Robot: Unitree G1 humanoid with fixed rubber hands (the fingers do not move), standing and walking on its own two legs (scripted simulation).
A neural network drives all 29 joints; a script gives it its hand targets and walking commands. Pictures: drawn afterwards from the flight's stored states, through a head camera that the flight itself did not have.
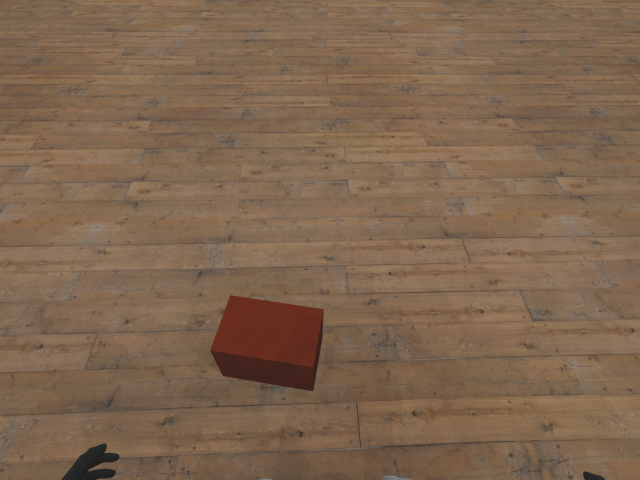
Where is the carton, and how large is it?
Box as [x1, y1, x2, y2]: [210, 295, 323, 390]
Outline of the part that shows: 230,295 210,350 222,374 226,376 312,390 321,342 323,309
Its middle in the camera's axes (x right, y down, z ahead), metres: -0.15 +0.33 +1.17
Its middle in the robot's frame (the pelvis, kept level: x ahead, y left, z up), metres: +0.58 +0.16 -0.65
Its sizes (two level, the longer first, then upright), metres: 0.288 0.178 0.194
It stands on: the floor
